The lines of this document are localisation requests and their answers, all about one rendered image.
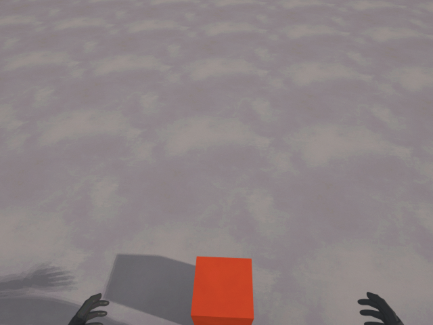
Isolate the left robot hand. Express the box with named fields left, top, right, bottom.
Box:
left=68, top=293, right=110, bottom=325

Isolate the carton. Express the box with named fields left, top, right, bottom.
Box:
left=191, top=257, right=254, bottom=325

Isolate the right robot hand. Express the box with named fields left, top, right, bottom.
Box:
left=357, top=292, right=404, bottom=325

